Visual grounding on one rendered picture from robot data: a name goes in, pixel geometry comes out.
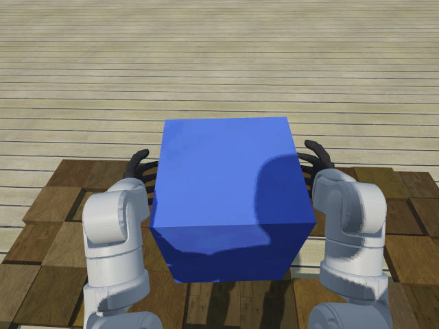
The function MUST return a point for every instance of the left robot upper arm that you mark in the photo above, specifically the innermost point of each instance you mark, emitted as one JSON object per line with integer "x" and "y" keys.
{"x": 137, "y": 320}

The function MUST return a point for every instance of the left robot forearm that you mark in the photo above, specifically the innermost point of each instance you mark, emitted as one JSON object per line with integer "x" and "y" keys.
{"x": 113, "y": 247}

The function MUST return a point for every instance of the carton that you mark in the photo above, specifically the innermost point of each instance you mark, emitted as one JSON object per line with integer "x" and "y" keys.
{"x": 230, "y": 200}

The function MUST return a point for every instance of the robot left hand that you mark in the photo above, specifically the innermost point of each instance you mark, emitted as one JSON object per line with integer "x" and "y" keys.
{"x": 134, "y": 170}

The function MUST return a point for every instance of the right robot upper arm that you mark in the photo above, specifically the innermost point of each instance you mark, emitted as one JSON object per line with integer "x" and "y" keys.
{"x": 330, "y": 315}

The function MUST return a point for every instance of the robot right hand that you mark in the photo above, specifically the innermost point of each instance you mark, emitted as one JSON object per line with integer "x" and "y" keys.
{"x": 322, "y": 162}

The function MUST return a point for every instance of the right robot forearm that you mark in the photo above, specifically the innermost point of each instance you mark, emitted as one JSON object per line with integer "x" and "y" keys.
{"x": 355, "y": 235}

